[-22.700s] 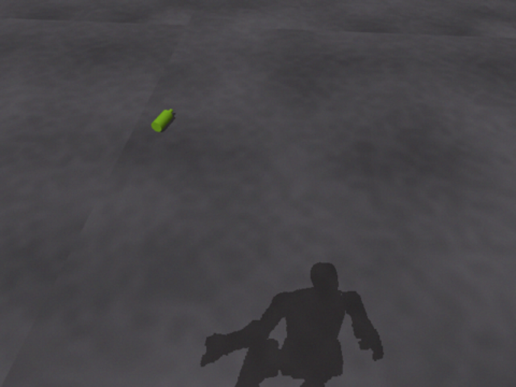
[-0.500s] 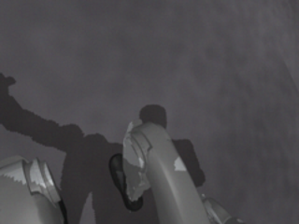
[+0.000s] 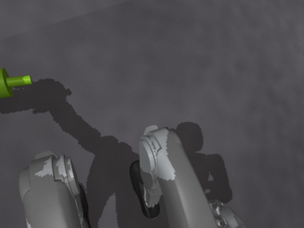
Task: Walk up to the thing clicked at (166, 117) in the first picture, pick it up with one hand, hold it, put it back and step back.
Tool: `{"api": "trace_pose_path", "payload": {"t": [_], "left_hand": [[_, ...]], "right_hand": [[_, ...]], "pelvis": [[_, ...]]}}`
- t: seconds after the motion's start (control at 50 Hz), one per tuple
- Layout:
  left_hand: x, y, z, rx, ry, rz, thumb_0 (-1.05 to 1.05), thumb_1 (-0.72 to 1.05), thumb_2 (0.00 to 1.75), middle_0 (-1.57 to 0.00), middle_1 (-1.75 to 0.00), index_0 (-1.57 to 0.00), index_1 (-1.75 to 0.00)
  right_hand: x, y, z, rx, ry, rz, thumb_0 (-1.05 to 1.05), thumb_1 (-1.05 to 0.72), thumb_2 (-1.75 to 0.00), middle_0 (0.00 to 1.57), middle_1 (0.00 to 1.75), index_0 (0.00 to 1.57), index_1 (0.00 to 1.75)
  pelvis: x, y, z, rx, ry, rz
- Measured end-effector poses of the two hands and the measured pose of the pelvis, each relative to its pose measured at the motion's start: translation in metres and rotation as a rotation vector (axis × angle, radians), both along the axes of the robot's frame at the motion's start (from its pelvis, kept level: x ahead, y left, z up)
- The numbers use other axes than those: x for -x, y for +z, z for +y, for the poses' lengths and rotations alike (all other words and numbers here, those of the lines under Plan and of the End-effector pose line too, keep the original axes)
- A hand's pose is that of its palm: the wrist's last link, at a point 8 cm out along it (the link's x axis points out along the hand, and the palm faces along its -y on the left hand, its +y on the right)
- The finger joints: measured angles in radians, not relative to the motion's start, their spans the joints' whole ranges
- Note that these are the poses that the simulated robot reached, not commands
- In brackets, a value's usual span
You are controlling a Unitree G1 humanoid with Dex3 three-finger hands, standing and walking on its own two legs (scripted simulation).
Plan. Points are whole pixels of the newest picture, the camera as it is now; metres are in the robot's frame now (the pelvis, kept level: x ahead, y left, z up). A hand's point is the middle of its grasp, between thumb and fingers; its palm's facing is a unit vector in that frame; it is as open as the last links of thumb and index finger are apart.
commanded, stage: lift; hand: left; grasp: from above
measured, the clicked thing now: out of the picture +0.50 +0.31 -0.19
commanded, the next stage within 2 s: hold in 1.78 s
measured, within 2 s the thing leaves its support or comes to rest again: neither
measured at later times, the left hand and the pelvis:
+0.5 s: hand out of the picture +0.45 +0.33 -0.08, palm faces -0.47 -0.11 -0.88, open 9.5 cm; pelvis -0.01 +0.00 +0.05, yaw +3 degrees
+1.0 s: hand out of the picture +0.37 +0.31 +0.12, palm faces -0.43 -0.12 -0.89, open 9.5 cm; pelvis +0.00 +0.00 +0.20, yaw +7 degrees
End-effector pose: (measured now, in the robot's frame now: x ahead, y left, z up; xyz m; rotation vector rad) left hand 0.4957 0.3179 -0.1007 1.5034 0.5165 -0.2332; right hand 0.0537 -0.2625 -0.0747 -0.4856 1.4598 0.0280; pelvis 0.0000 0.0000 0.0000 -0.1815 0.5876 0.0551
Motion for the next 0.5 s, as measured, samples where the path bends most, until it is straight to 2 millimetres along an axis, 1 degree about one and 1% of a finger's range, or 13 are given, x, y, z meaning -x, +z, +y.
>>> {"api": "trace_pose_path", "payload": {"t": [0.16,0.28,0.4,0.5], "left_hand": [[0.001,0.018,0.0,0.004,0.002,-0.004,0.01,0.09,0.23,-0.83,-0.29,-0.87,-0.26],[0.009,0.033,0.001,0.018,0.01,0.001,0.01,0.11,0.22,-0.81,-0.3,-0.85,-0.27],[0.025,0.055,0.006,0.023,0.018,0.015,0.01,0.12,0.22,-0.8,-0.31,-0.84,-0.28],[0.042,0.081,0.011,0.03,0.018,0.014,0.01,0.12,0.22,-0.8,-0.31,-0.83,-0.29]], "right_hand": [[0.012,0.008,-0.006,0.035,-0.036,0.016,0.0,-0.91,-0.9,0.2,0.3,0.2,0.3],[0.017,0.015,-0.005,0.041,-0.073,0.017,0.0,-0.91,-0.9,0.2,0.3,0.2,0.3],[0.01,0.025,-0.001,0.031,-0.096,-0.006,0.0,-0.91,-0.9,0.2,0.3,0.2,0.3],[-0.003,0.035,0.001,0.018,-0.106,-0.041,0.01,-0.91,-0.9,0.2,0.3,0.2,0.3]], "pelvis": [[0.003,0.007,-0.001,-0.007,0.003,0.002],[0.004,0.016,0.0,-0.012,0.01,0.012],[0.005,0.032,0.002,-0.02,0.021,0.024],[0.005,0.05,0.003,-0.032,0.031,0.035]]}}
